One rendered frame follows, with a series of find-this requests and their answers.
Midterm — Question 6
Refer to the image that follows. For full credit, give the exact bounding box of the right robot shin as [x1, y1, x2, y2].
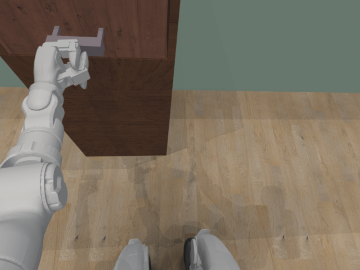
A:
[189, 229, 210, 270]

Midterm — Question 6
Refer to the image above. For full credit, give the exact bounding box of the robot left upper arm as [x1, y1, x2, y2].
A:
[0, 162, 68, 270]

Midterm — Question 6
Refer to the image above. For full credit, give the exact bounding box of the left robot hand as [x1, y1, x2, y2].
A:
[34, 39, 91, 94]

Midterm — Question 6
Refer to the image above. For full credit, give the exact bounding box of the drawer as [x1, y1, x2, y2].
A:
[0, 0, 168, 59]

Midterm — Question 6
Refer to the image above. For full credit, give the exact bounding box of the cabinet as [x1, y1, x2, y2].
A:
[0, 0, 181, 156]

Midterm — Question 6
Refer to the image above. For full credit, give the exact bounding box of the handle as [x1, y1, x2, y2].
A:
[45, 26, 105, 57]

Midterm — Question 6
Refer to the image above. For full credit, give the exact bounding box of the robot left forearm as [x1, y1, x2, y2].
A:
[0, 82, 65, 168]

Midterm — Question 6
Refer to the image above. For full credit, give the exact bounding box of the right robot thigh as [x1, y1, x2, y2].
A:
[191, 234, 241, 270]

